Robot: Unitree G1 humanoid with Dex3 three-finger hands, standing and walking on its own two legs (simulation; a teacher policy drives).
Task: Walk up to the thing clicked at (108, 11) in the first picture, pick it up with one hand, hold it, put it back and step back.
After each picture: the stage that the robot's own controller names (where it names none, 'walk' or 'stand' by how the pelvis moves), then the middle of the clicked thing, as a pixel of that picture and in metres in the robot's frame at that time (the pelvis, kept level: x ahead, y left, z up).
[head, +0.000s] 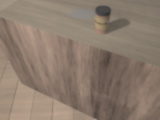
stand; (102, 20) +0.67 -0.05 +0.06
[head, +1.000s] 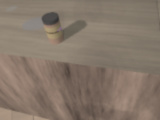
walk; (53, 28) +0.57 +0.18 +0.08
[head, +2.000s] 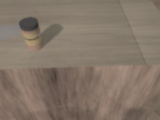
stand; (32, 34) +0.52 +0.23 +0.08
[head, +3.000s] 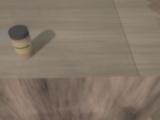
walk; (22, 42) +0.49 +0.26 +0.07
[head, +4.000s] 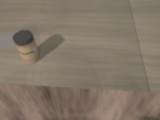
stand; (27, 48) +0.46 +0.24 +0.08
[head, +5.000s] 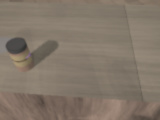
stand; (21, 55) +0.44 +0.26 +0.05
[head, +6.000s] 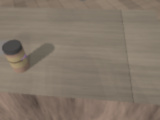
stand; (17, 57) +0.45 +0.29 +0.06
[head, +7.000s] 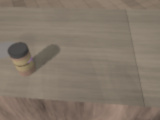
stand; (22, 59) +0.43 +0.26 +0.05
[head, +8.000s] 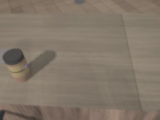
rise first; (18, 66) +0.41 +0.28 +0.06
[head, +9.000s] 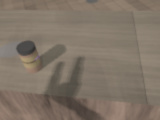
go down; (30, 57) +0.44 +0.27 +0.06
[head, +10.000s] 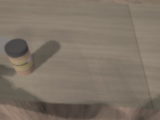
go down; (21, 58) +0.41 +0.24 +0.07
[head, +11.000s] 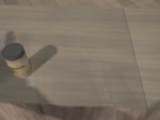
approach; (18, 61) +0.41 +0.25 +0.07
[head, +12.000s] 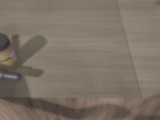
close; (3, 53) +0.42 +0.27 +0.09
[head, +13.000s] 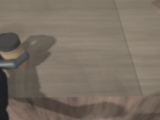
lift; (13, 53) +0.42 +0.24 +0.10
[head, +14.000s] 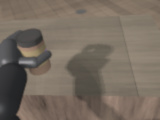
lift; (35, 52) +0.34 +0.16 +0.21
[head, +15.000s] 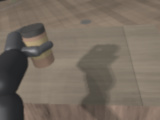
hold; (38, 46) +0.36 +0.16 +0.24
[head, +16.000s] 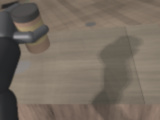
hold; (32, 29) +0.34 +0.15 +0.31
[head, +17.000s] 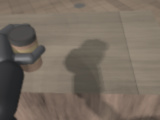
hold; (26, 49) +0.35 +0.18 +0.21
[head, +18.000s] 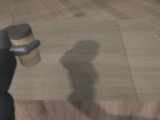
crouch; (25, 46) +0.38 +0.20 +0.21
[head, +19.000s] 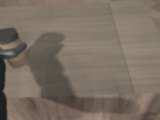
lower; (13, 49) +0.44 +0.24 +0.12
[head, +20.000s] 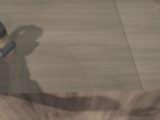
lower; (0, 44) +0.45 +0.26 +0.11
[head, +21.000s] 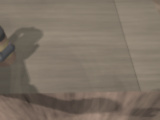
lower; out of the picture +0.43 +0.27 +0.10
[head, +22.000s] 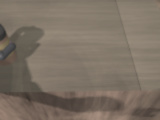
lower; (0, 46) +0.44 +0.27 +0.10
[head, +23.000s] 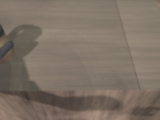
lower; out of the picture +0.44 +0.27 +0.11
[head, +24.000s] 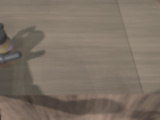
open; (1, 48) +0.43 +0.27 +0.10
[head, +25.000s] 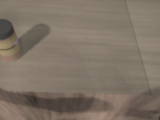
sink last; (6, 42) +0.43 +0.25 +0.10
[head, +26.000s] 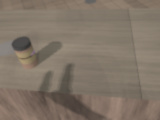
sink last; (26, 53) +0.46 +0.29 +0.07
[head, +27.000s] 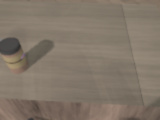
stand; (14, 56) +0.42 +0.27 +0.07
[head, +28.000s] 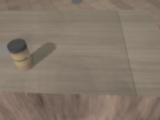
stand; (21, 55) +0.47 +0.28 +0.06
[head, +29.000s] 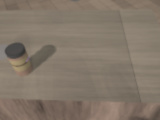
stand; (19, 60) +0.44 +0.27 +0.05
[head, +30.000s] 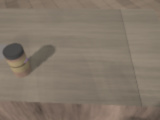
stand; (18, 61) +0.42 +0.27 +0.05
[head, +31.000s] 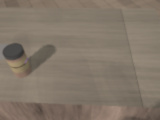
stand; (18, 61) +0.42 +0.27 +0.05
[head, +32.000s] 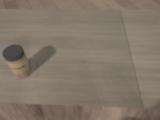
stand; (18, 62) +0.42 +0.27 +0.05
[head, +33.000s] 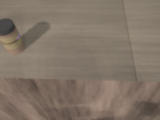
walk; (10, 37) +0.48 +0.29 +0.07
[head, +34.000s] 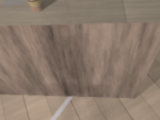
walk; out of the picture +0.75 +0.32 +0.08
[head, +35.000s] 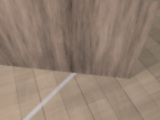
stand; out of the picture +1.10 +0.21 +0.08
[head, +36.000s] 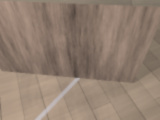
stand; out of the picture +1.06 +0.18 +0.06
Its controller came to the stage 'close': yes
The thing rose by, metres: 0.25
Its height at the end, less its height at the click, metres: +0.00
